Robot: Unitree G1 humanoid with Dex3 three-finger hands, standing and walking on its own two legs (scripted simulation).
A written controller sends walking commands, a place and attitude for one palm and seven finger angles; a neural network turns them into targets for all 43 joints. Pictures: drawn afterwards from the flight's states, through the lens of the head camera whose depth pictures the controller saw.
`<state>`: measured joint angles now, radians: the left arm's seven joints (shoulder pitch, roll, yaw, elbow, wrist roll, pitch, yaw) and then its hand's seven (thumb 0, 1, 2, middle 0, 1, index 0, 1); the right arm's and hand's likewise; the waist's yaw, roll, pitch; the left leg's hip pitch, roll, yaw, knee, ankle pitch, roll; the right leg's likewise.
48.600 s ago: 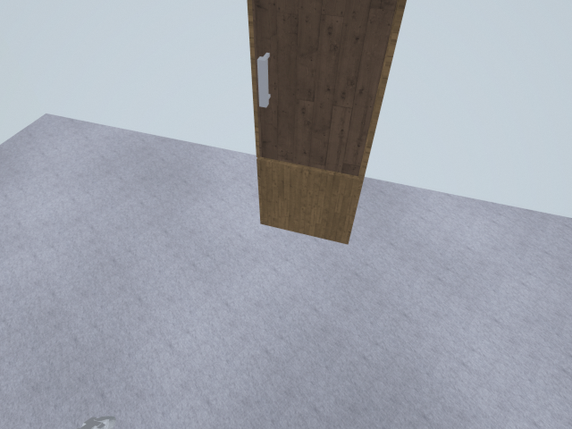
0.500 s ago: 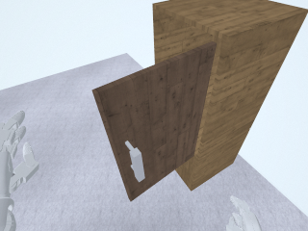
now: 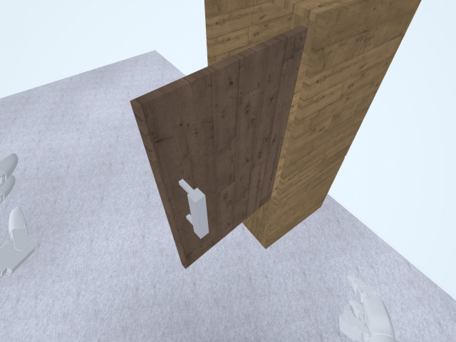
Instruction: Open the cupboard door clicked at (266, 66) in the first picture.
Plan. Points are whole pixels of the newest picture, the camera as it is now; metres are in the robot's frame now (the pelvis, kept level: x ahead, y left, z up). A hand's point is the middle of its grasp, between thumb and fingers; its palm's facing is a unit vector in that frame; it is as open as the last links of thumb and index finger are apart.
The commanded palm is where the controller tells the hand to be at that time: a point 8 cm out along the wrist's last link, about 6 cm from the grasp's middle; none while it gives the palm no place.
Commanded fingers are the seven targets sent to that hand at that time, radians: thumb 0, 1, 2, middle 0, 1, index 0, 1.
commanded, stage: step back with the hand held close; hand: left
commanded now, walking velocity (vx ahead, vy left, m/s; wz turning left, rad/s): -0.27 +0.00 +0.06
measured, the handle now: (193, 208) +0.38 +0.10 -0.03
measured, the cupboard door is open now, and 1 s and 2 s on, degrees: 95 95 95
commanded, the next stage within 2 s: stop stepping back and stand still in 0.66 s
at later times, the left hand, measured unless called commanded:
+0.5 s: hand out of the picture +0.10 +0.27 +0.16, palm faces +0.47 -0.72 -0.50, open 7.4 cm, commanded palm +0.01 +0.31 +0.18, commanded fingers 0.00 0.90 0.90 -0.20 -0.30 -0.20 -0.30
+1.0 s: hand out of the picture +0.05 +0.22 +0.17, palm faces +0.32 -0.79 -0.52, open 7.4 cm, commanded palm -0.03 +0.27 +0.18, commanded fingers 0.00 0.90 0.90 -0.20 -0.30 -0.20 -0.30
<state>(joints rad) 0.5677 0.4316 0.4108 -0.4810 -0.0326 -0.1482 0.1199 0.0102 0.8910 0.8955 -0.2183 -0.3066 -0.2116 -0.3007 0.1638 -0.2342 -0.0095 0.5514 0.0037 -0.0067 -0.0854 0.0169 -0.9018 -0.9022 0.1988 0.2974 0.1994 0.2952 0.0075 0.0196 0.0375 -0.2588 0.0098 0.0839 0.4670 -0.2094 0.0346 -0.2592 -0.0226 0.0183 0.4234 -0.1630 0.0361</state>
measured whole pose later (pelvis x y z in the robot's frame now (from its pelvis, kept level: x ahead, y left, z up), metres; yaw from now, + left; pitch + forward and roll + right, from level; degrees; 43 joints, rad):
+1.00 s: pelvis -0.17 -0.03 +0.00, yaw -1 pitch +1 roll -1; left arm 0.57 0.49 0.44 -0.54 -0.03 -0.16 0.14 0.01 0.89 0.90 -0.22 -0.31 -0.21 -0.30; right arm 0.17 -0.19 0.01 0.58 0.00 -0.14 -0.05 0.02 -0.90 -0.90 0.20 0.30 0.20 0.30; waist -0.04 -0.04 0.03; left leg -0.24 -0.02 0.09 0.40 -0.17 0.06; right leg -0.35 0.01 -0.01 0.76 -0.42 0.02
